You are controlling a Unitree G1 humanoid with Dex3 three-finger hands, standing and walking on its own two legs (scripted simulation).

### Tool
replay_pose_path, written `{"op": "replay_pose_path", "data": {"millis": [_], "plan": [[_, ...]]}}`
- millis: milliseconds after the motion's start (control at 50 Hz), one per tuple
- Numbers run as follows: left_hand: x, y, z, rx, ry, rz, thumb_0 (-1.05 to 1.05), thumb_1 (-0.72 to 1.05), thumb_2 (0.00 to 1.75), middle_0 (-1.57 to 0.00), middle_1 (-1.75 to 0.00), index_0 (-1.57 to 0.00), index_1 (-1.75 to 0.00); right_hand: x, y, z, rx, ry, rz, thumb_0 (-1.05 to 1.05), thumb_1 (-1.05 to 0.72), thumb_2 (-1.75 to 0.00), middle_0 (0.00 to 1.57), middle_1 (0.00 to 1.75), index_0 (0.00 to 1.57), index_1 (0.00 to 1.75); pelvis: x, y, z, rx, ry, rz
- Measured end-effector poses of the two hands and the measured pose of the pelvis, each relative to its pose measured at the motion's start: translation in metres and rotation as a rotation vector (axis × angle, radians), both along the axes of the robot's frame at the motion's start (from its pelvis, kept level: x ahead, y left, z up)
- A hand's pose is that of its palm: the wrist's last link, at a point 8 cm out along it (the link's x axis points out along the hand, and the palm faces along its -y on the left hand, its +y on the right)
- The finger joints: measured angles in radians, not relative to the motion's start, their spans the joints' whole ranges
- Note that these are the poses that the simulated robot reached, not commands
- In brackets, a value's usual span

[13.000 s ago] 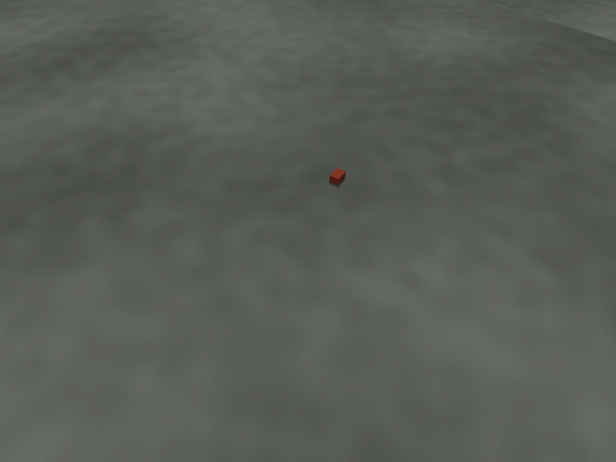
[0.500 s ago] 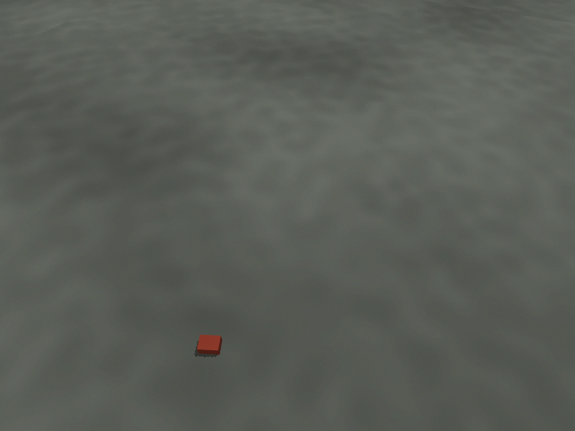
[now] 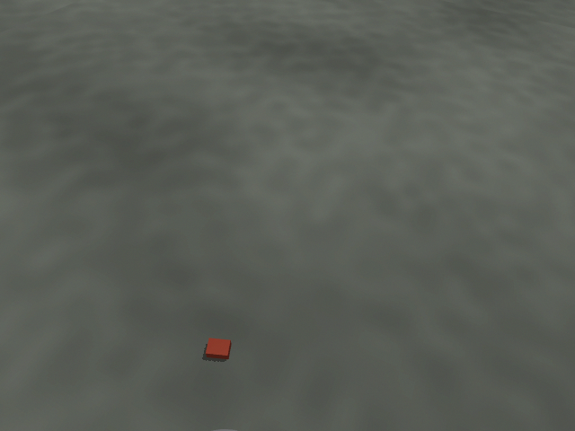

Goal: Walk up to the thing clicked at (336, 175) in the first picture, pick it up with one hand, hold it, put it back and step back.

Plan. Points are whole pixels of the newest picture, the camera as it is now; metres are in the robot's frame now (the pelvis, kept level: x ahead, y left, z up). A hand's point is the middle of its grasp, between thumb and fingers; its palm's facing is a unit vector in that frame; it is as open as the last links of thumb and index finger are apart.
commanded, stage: walk up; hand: left
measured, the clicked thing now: (218, 348) +0.47 +0.22 -0.74
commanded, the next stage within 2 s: stand in 1.54 s
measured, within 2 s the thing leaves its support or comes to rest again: neither
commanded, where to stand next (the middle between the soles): +0.09 -0.02 m, yaw +0 degrees
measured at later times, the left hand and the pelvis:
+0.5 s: hand (134, 415) +0.16 +0.24 -0.14, palm faces -0.04 -0.94 -0.34, open 7.4 cm; pelvis +0.06 +0.00 +0.00, yaw -1 degrees
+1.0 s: hand (141, 423) +0.15 +0.23 -0.14, palm faces -0.02 -0.94 -0.33, open 7.4 cm; pelvis +0.06 -0.02 +0.02, yaw -1 degrees
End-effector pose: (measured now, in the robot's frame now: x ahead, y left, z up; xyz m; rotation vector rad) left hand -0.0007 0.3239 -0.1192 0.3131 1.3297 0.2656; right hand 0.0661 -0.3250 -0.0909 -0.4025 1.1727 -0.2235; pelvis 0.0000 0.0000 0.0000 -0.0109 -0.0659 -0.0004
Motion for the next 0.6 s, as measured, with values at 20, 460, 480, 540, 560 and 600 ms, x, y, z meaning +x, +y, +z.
{"op": "replay_pose_path", "data": {"millis": [20, 460, 480, 540, 560, 600], "plan": [[0.005, 0.004, -0.001, 0.0, 0.01, -0.003, 0.01, 0.9, 0.9, -0.2, -0.3, -0.2, -0.3, 0.002, 0.006, 0.002, 0.002, -0.006, -0.007, 0.0, -0.91, -0.9, 0.2, 0.3, 0.2, 0.3, 0.003, 0.003, 0.001, 0.0, 0.001, 0.0], [0.146, -0.032, 0.01, -0.026, -0.145, -0.111, 0.01, 0.91, 0.9, -0.2, -0.3, -0.2, -0.3, 0.065, 0.019, -0.02, 0.073, -0.049, -0.052, 0.0, -0.91, -0.9, 0.2, 0.3, 0.21, 0.3, 0.053, -0.004, 0.0, 0.014, -0.002, -0.022], [0.152, -0.035, 0.011, -0.032, -0.158, -0.116, 0.01, 0.91, 0.9, -0.2, -0.3, -0.2, -0.3, 0.065, 0.019, -0.02, 0.076, -0.045, -0.05, 0.0, -0.91, -0.9, 0.2, 0.3, 0.21, 0.3, 0.054, -0.005, 0.002, 0.018, 0.001, -0.022], [0.17, -0.043, 0.015, -0.051, -0.191, -0.13, 0.01, 0.91, 0.9, -0.2, -0.3, -0.2, -0.3, 0.064, 0.018, -0.016, 0.079, -0.027, -0.043, 0.0, -0.91, -0.9, 0.2, 0.3, 0.21, 0.3, 0.057, -0.006, 0.006, 0.017, 0.01, -0.023], [0.175, -0.046, 0.016, -0.057, -0.2, -0.132, 0.01, 0.91, 0.9, -0.2, -0.3, -0.2, -0.3, 0.063, 0.018, -0.015, 0.078, -0.02, -0.041, 0.0, -0.91, -0.9, 0.2, 0.3, 0.21, 0.3, 0.058, -0.007, 0.007, 0.016, 0.012, -0.023], [0.184, -0.049, 0.017, -0.067, -0.214, -0.134, 0.01, 0.9, 0.9, -0.2, -0.3, -0.2, -0.3, 0.061, 0.016, -0.011, 0.073, -0.008, -0.04, 0.0, -0.91, -0.9, 0.2, 0.3, 0.21, 0.3, 0.059, -0.009, 0.01, 0.016, 0.015, -0.023]]}}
